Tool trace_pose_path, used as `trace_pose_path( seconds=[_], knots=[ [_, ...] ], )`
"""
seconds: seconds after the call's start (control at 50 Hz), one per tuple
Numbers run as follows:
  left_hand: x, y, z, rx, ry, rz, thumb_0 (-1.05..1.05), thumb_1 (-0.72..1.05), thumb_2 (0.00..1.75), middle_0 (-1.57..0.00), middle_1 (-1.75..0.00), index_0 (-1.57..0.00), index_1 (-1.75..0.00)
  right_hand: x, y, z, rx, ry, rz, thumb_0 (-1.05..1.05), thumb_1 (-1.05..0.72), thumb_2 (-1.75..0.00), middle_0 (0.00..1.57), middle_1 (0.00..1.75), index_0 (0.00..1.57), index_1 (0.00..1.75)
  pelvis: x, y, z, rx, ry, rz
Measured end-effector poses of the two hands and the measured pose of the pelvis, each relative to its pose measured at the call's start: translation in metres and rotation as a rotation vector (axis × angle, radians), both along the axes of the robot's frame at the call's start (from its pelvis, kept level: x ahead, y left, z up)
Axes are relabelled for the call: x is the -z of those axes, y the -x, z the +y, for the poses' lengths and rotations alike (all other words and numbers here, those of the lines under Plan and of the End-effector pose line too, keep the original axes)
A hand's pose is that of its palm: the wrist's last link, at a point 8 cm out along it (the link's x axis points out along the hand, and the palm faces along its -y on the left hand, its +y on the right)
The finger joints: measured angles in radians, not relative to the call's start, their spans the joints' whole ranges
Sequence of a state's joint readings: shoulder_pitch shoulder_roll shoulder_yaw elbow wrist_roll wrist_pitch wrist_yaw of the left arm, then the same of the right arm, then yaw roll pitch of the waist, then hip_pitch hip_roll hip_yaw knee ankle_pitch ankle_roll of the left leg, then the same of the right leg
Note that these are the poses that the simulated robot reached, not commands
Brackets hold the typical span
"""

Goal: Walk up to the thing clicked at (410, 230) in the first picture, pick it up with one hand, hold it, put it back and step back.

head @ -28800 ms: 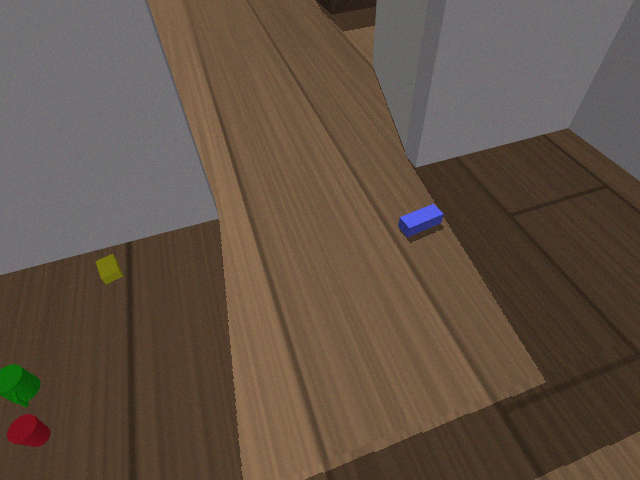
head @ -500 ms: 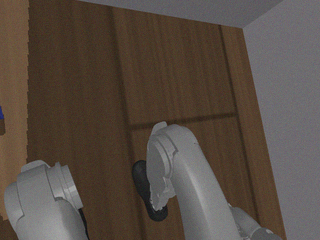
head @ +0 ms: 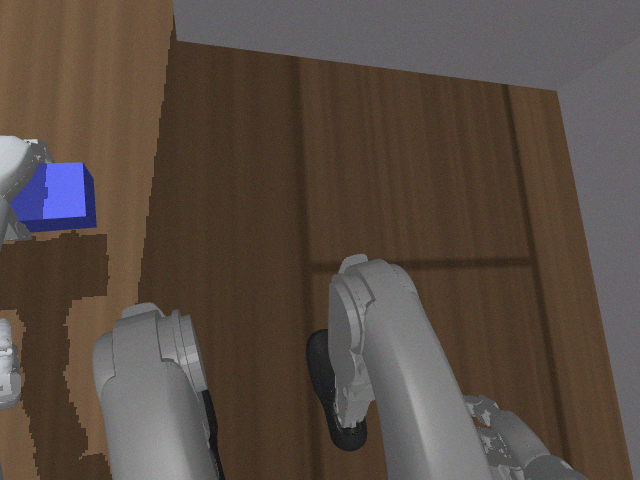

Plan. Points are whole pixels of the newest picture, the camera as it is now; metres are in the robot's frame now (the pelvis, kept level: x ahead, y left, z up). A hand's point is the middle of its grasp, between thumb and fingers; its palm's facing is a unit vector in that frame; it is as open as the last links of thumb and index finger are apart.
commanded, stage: settle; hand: left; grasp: from above
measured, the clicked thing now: (10, 200) +0.47 +0.32 -0.19
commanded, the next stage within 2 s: lift in 0.06 s
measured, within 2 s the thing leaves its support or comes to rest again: neither
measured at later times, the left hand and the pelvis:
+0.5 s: hand out of the picture +0.44 +0.32 -0.09, palm faces -0.52 -0.04 -0.85, open 10.0 cm; pelvis +0.00 +0.01 +0.04, yaw +2 degrees
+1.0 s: hand out of the picture +0.36 +0.31 +0.10, palm faces -0.46 -0.07 -0.89, open 10.0 cm; pelvis +0.00 +0.01 +0.18, yaw +6 degrees
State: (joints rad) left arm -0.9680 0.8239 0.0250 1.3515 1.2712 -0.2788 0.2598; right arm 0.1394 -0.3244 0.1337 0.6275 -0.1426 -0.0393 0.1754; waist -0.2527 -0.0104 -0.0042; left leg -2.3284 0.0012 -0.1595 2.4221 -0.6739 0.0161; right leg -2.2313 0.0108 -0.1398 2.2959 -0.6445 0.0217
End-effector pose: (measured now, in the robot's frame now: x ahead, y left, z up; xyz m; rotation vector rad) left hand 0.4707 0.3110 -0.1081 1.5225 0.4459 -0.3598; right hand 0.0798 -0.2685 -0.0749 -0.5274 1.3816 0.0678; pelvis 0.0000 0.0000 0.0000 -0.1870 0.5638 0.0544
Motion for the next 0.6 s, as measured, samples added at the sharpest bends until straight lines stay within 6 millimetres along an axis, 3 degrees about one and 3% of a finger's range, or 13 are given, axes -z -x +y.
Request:
trace_pose_path(
  seconds=[0.34, 0.48, 0.6],
  knots=[
    [-0.037, 0.003, 0.009, -0.018, -0.004, -0.028, -0.01, 0.00, 0.54, -0.66, -0.60, -0.69, -0.55, -0.010, 0.030, 0.007, 0.113, 0.024, 0.058, 0.00, -0.92, -0.91, 0.20, 0.30, 0.20, 0.30, -0.016, 0.003, 0.004, -0.016, -0.006, 0.032],
    [-0.065, 0.022, 0.014, -0.026, 0.004, 0.030, -0.01, -0.01, 0.54, -0.66, -0.60, -0.69, -0.55, -0.023, 0.021, 0.008, 0.143, 0.011, 0.039, 0.00, -0.92, -0.91, 0.21, 0.30, 0.20, 0.30, -0.038, 0.004, 0.006, -0.028, -0.017, 0.045],
    [-0.101, 0.041, 0.017, -0.007, 0.040, 0.035, -0.01, -0.01, 0.54, -0.66, -0.60, -0.70, -0.54, -0.038, 0.001, 0.006, 0.136, 0.009, -0.007, 0.00, -0.92, -0.91, 0.21, 0.30, 0.20, 0.30, -0.059, 0.003, 0.007, -0.037, -0.033, 0.051]
  ],
)
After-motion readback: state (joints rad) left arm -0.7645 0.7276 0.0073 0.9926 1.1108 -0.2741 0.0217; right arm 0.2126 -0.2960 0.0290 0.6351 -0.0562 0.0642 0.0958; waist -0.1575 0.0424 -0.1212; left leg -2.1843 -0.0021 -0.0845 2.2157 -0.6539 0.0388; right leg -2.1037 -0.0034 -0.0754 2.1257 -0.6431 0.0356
